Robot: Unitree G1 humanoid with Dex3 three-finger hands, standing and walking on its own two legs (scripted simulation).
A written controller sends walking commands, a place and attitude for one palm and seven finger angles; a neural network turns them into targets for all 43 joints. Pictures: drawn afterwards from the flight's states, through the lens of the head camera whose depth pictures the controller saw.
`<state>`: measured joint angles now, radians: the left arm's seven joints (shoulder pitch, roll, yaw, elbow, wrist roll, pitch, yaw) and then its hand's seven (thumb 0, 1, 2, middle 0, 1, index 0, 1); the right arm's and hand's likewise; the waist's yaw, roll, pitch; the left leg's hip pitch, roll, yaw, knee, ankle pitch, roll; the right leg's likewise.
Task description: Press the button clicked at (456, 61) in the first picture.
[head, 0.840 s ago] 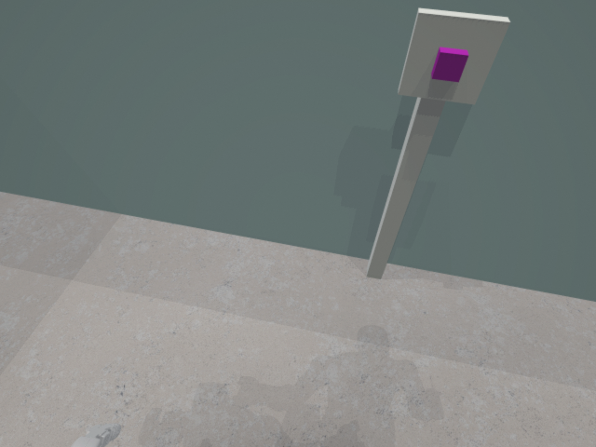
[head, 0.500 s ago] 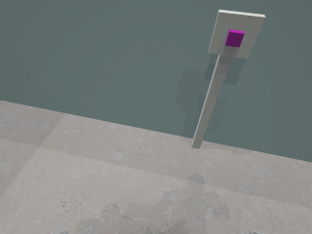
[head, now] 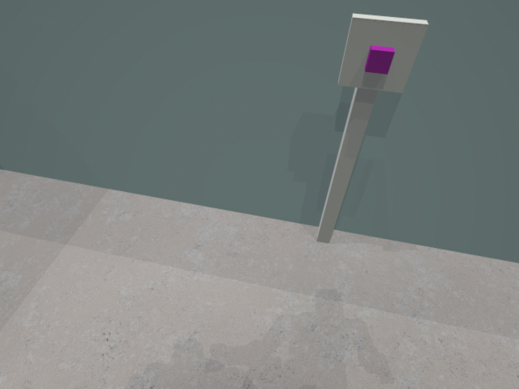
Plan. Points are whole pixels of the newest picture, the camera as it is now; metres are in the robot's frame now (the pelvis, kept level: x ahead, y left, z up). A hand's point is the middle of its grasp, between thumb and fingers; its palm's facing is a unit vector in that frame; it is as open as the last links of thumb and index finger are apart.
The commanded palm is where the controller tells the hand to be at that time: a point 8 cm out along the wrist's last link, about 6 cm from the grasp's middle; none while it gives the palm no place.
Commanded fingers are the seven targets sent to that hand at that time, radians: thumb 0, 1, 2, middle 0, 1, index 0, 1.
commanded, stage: stand and wait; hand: left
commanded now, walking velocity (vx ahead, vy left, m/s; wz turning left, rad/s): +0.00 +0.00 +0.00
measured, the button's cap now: (379, 59) +0.88 -0.26 +0.13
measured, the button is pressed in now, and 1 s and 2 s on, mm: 0 0 0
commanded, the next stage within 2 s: look at it before walking up in 0.22 s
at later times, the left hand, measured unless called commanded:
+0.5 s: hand out of the picture +0.07 +0.24 -0.16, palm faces -0.03 -0.94 -0.33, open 7.4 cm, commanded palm none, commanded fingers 0.00 0.90 0.90 -0.20 -0.30 -0.20 -0.30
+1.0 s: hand out of the picture +0.08 +0.25 -0.16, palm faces -0.03 -0.94 -0.34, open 7.4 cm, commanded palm none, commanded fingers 0.00 0.90 0.90 -0.20 -0.30 -0.20 -0.30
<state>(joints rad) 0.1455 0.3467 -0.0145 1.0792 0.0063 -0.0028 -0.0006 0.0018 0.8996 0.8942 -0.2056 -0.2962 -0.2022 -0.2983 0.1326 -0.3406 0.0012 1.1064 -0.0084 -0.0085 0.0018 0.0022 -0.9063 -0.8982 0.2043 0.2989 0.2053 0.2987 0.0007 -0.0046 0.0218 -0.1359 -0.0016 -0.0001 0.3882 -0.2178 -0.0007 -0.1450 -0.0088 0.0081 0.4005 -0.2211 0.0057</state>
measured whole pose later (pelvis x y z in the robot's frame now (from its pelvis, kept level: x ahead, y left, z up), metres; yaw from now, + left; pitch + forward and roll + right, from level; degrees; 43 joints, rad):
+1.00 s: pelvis +0.00 +0.00 +0.00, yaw -1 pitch -1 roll +0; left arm 0.14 0.34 -0.01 1.08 0.01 0.00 0.00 0.00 0.90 0.89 -0.21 -0.30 -0.20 -0.30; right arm 0.11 -0.34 0.00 1.10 -0.01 -0.01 0.00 0.00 -0.91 -0.90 0.20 0.30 0.21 0.30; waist 0.01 0.00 0.03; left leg -0.13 0.01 0.02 0.36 -0.21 -0.01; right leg -0.15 0.00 0.03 0.38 -0.21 0.00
